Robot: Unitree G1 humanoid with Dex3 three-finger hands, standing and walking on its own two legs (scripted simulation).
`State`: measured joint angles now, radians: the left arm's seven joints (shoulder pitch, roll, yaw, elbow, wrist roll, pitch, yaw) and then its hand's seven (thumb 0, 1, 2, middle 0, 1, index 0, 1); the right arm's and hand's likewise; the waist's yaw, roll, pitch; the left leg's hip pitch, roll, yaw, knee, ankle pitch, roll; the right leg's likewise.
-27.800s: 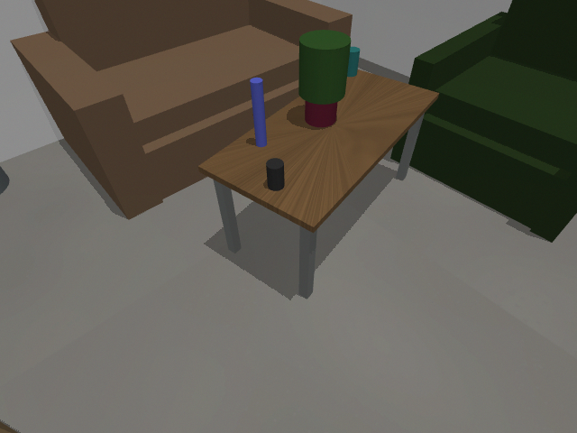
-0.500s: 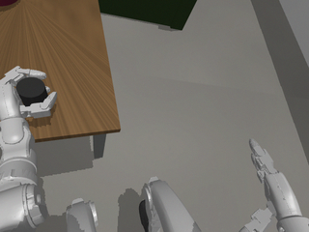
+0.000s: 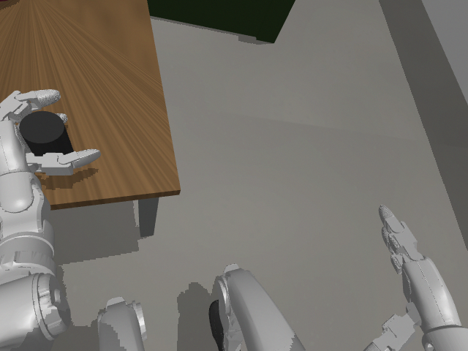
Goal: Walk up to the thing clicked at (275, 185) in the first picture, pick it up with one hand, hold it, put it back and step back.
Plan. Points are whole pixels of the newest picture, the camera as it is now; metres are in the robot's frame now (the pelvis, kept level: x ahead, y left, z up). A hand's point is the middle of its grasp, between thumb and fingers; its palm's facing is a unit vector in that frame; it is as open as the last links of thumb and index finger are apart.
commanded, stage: open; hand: left
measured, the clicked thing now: (50, 143) +0.52 +0.18 -0.05
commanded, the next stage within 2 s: withdraw in 0.08 s
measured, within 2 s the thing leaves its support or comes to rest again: neither
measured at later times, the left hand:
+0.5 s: hand (6, 111) +0.53 +0.22 +0.02, palm faces +0.18 -0.98 -0.03, open 17.3 cm
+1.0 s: hand out of the picture +0.50 +0.32 +0.14, palm faces +0.33 -0.89 -0.31, open 17.4 cm
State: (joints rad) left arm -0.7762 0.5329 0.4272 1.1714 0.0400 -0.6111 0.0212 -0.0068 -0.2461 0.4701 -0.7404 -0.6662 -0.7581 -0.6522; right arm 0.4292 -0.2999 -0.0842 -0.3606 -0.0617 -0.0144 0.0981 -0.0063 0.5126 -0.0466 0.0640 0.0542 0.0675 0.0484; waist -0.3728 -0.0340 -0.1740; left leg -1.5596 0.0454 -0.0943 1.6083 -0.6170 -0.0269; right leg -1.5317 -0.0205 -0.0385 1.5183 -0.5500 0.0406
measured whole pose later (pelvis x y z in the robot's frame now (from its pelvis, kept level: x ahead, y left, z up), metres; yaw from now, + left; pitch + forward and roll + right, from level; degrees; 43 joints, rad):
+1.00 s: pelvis +0.04 +0.01 +0.11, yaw +1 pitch +20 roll -3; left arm -0.74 0.64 0.38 1.15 0.09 -0.15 0.04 -0.01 -0.53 0.07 -0.07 -0.06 -0.06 -0.06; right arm 0.41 -0.25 0.05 -0.09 0.01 0.14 0.01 -0.01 0.17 -0.30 0.11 0.14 0.11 0.13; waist -0.16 -0.02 -0.16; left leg -0.97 0.06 -0.03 1.12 -0.50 -0.01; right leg -0.96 -0.02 0.00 1.04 -0.43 0.05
